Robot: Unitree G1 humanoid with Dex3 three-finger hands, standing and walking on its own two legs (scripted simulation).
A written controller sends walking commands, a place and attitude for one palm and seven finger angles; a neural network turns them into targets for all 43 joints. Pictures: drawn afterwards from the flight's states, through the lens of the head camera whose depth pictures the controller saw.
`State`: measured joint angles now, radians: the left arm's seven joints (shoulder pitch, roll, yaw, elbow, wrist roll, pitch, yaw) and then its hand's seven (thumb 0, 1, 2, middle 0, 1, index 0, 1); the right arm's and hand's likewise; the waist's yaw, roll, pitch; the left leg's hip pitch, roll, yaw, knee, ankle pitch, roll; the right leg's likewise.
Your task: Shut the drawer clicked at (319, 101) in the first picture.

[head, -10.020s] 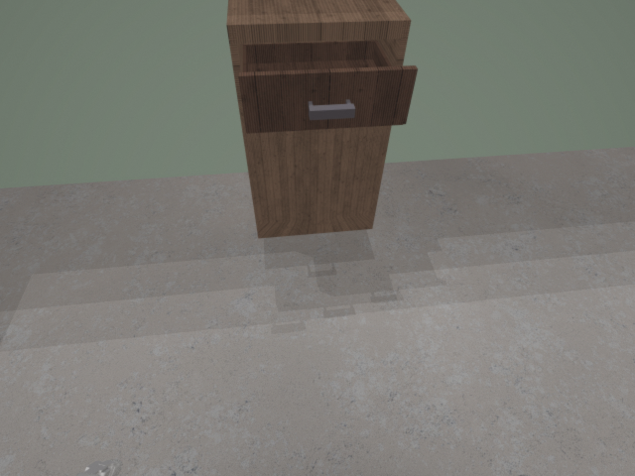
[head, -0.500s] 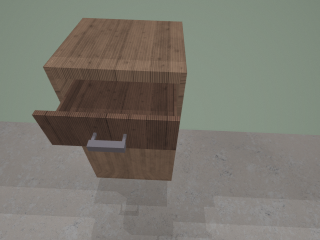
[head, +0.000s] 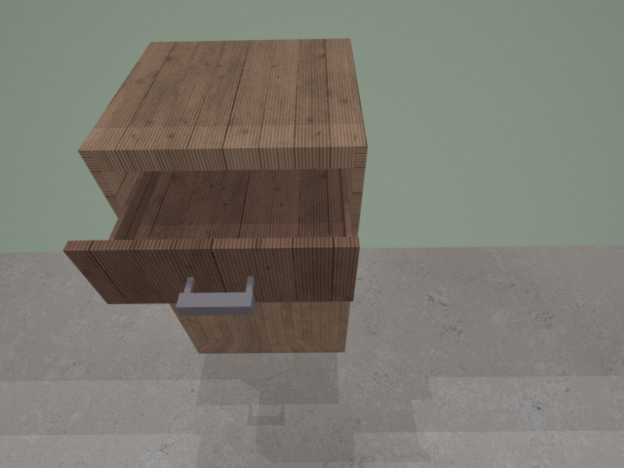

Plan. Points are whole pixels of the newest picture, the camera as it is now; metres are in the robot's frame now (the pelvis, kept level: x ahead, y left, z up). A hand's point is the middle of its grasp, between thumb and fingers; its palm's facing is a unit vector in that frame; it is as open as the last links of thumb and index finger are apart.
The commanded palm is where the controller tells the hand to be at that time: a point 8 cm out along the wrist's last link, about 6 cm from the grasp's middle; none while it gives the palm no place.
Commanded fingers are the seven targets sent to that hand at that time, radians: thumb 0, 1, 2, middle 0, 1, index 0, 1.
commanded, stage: come to a stop and stand still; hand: left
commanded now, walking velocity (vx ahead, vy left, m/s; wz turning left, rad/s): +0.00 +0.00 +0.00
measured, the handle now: (218, 292) +0.38 +0.18 -0.05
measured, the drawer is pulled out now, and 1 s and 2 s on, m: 0.18 0.18 0.18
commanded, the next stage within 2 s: look again from close up in 0.84 s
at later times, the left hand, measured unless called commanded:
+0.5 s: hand out of the picture +0.04 +0.15 -0.17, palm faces +0.00 -0.98 -0.22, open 7.3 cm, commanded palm none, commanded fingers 0.00 0.90 0.90 -0.20 -0.30 -0.20 -0.30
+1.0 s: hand out of the picture +0.02 +0.12 -0.17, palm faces +0.01 -0.98 -0.19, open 7.3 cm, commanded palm none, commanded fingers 0.00 0.90 0.90 -0.20 -0.30 -0.20 -0.30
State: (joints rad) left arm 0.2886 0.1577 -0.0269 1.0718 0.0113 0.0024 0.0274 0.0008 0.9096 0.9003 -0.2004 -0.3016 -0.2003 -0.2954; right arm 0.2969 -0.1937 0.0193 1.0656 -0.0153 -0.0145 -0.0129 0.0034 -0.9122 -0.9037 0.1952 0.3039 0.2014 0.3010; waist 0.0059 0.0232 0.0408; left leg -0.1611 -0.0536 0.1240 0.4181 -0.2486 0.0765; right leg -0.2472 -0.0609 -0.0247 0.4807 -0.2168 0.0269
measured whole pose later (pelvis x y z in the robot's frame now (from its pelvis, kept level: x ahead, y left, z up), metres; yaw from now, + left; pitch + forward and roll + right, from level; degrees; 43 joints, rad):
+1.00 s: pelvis +0.03 -0.04 +0.00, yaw +0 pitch -1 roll +1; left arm 0.30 0.13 -0.02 1.13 0.01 -0.02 0.04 0.00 0.92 0.90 -0.20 -0.30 -0.20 -0.30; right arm 0.29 -0.13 0.02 1.15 -0.01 -0.03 -0.03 0.00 -0.91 -0.90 0.19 0.30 0.20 0.30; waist 0.00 0.00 0.04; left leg -0.09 0.01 0.10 0.37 -0.26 0.01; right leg -0.17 0.01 -0.05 0.42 -0.24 -0.04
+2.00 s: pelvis +0.02 -0.02 +0.00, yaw +1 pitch -1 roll +0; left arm 0.24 0.18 -0.01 1.03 0.01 -0.01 0.05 0.00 0.91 0.90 -0.20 -0.30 -0.20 -0.30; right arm 0.20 -0.17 -0.02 1.07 -0.02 -0.01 -0.02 0.00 -0.91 -0.90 0.19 0.30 0.20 0.30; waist 0.01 0.00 0.03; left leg -0.17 -0.01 0.09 0.51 -0.32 0.03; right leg -0.23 -0.02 -0.06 0.53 -0.28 -0.01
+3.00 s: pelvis +0.02 +0.02 +0.00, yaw -1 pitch -2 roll +0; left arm 0.30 0.11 -0.01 1.13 0.01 0.00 0.05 0.00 0.91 0.90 -0.20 -0.30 -0.20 -0.30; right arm 0.28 -0.12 -0.01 1.17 -0.01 -0.03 -0.03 0.00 -0.91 -0.90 0.20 0.30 0.20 0.30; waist 0.00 -0.01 0.06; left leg -0.09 -0.07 0.14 0.39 -0.27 0.09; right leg -0.19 -0.07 0.00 0.46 -0.23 0.05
